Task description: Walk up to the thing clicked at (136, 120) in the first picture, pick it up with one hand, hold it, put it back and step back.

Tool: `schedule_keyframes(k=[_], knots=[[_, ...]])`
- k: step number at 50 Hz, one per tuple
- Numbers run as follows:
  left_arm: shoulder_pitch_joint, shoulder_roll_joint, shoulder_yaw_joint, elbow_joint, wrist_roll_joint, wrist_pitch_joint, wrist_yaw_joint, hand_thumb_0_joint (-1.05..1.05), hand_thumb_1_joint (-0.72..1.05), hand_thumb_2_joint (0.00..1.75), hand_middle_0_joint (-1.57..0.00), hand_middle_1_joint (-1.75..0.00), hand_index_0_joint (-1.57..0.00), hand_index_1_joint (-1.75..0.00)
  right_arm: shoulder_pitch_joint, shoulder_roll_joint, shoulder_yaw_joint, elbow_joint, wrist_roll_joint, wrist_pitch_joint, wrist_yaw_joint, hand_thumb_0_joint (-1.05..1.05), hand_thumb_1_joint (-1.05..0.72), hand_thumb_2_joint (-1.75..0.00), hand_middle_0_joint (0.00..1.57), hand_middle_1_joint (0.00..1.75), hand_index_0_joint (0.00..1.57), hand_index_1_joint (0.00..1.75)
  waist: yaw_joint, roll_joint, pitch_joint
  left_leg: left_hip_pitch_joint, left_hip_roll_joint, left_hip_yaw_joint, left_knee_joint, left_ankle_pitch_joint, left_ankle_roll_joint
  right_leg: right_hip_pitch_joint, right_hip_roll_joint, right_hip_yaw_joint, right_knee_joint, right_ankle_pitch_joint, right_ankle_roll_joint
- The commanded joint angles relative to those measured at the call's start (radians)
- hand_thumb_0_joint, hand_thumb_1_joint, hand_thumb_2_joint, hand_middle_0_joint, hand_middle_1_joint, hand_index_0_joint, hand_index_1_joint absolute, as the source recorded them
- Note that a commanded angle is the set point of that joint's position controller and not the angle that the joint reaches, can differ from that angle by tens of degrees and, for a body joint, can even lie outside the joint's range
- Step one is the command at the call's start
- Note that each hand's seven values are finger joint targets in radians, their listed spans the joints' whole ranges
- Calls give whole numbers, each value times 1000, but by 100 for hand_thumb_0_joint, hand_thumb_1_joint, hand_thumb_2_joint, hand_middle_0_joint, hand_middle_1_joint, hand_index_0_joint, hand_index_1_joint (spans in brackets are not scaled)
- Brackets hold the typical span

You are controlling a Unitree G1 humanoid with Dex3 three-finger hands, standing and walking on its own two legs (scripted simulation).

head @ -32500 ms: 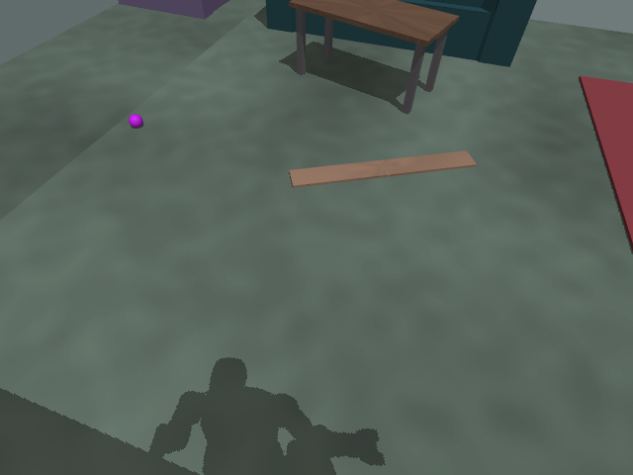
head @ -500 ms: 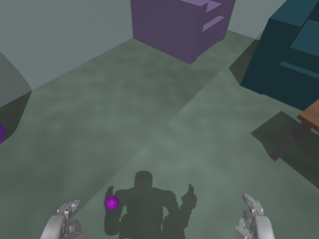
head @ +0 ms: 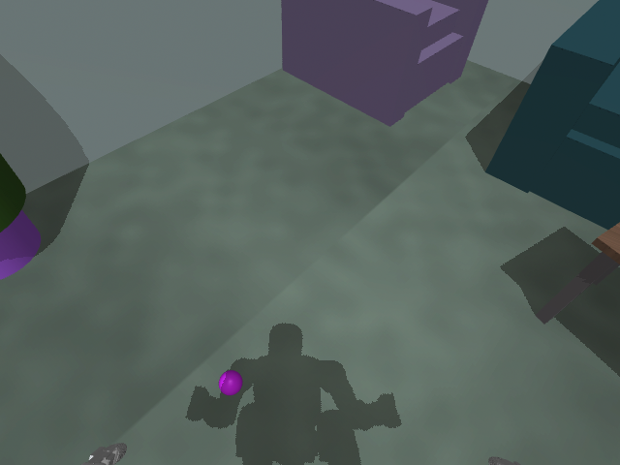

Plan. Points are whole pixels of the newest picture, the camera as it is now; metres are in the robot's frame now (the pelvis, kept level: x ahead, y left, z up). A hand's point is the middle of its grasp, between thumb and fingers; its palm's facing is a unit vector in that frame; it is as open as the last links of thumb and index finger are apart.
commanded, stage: stand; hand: left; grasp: from above
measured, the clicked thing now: (230, 382) +0.44 +0.23 -0.71
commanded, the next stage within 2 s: none
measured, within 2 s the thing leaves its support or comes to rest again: neither
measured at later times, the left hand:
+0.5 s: hand out of the picture +0.02 +0.24 -0.14, palm faces +0.04 -0.94 -0.33, open 7.4 cm
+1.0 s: hand out of the picture +0.04 +0.22 -0.13, palm faces +0.03 -0.95 -0.32, open 7.4 cm
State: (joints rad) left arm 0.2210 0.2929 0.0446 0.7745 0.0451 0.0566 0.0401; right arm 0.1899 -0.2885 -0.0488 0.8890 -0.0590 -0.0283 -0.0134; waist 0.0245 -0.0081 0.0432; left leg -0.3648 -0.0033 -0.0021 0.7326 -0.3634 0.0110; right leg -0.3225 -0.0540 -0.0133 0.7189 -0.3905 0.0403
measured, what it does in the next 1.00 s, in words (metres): stands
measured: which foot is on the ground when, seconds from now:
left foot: down 0.00-1.00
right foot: down 0.00-1.00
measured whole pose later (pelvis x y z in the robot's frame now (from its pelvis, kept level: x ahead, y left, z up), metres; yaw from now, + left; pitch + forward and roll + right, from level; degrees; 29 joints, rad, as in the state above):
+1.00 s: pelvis +0.00 -0.02 +0.03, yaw +1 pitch -4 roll +0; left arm 0.15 0.28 0.03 1.15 0.02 0.00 0.02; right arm 0.14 -0.30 -0.02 1.13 -0.02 0.01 -0.02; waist 0.01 0.02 0.07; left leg -0.12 0.02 -0.02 0.37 -0.17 -0.02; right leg -0.07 -0.03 -0.04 0.35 -0.20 0.02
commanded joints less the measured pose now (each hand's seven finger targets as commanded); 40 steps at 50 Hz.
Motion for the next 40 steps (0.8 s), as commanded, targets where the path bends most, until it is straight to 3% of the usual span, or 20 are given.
schedule_keyframes(k=[1,3,5,6,10,11,13,18,25,27,33,34,35,40], knots=[[-36,145,46,9,-4,-66,6,0,90,90,-20,-30,-20,-30,-49,-148,-38,-33,12,-25,-14,0,-90,-90,20,30,20,30,2,-9,-100,114,63,-104,-194,292,42,96,-49,60,-204,260,-63],[-35,145,42,55,-11,-66,7,0,90,90,-20,-30,-20,-30,-34,-161,-37,2,14,-18,-19,0,-90,-90,20,30,20,30,-4,29,-83,145,71,-109,-239,296,41,114,-49,58,-236,270,-61],[-46,150,41,94,-15,-65,9,0,90,90,-20,-30,-20,-30,-33,-167,-35,28,19,-17,-23,0,-90,-90,20,30,20,30,-8,35,-98,182,81,-114,-265,376,40,152,-50,49,-246,318,-58],[-36,147,37,116,-16,-62,8,0,90,90,-20,-30,-20,-30,-39,-172,-34,42,19,-14,-24,0,-90,-90,20,30,20,30,-2,42,-70,184,88,-125,-298,335,38,140,-42,41,-265,277,-52],[-47,155,32,184,-17,-61,8,0,90,90,-20,-30,-20,-30,-45,-174,-30,85,27,-7,-29,0,-90,-90,20,30,20,30,-6,33,-54,209,97,-127,-355,356,30,193,-50,38,-311,277,-45],[-39,149,27,198,-15,-59,6,0,90,90,-20,-30,-20,-30,-51,-181,-30,95,28,-4,-28,0,-90,-90,20,30,20,30,-4,58,-23,192,99,-134,-384,267,28,180,-43,31,-330,232,-40],[-51,159,28,222,-12,-60,5,0,90,90,-20,-30,-20,-30,-59,-180,-30,108,30,-1,-27,0,-90,-90,20,30,20,30,-7,30,-17,194,96,-133,-407,243,24,199,-49,34,-346,226,-41],[-44,165,25,269,-9,-62,-1,0,90,90,-20,-30,-20,-30,-76,-179,-30,133,29,7,-19,0,-90,-90,20,30,20,30,-5,32,31,151,95,-149,-472,72,18,192,-45,28,-380,154,-39],[-47,172,22,296,-11,-70,-5,0,90,90,-20,-30,-20,-30,-82,-191,-29,150,31,10,-12,0,-90,-90,20,30,20,30,-9,35,23,149,95,-146,-473,28,19,194,-52,40,-411,125,-39],[-48,176,21,303,-12,-74,-5,0,90,90,-20,-30,-20,-30,-85,-184,-26,156,33,10,-10,0,-90,-90,20,30,20,30,-10,0,9,190,92,-132,-452,105,17,183,-62,51,-429,136,-40],[-64,198,23,308,-16,-75,-7,0,90,90,-20,-30,-20,-30,-74,-193,-19,169,34,13,-8,0,-90,-90,20,30,20,30,-18,14,29,170,92,-129,-460,69,13,172,-59,58,-440,97,-43],[-60,189,21,313,-16,-76,-6,0,90,90,-20,-30,-20,-30,-81,-196,-19,169,35,11,-8,0,-90,-90,20,30,20,30,-15,19,13,181,96,-128,-449,100,18,188,-65,59,-437,132,-46],[-57,191,19,316,-15,-75,-8,0,90,90,-20,-30,-20,-30,-86,-190,-17,171,36,12,-7,0,-90,-90,20,30,20,30,-13,-7,29,180,91,-126,-447,105,13,165,-62,59,-446,99,-45],[-78,198,22,317,-22,-82,-5,0,90,90,-20,-30,-20,-30,-71,-190,-10,181,37,8,-9,0,-90,-90,20,30,20,30,-21,-4,-18,228,98,-105,-422,241,16,205,-74,68,-449,217,-48]])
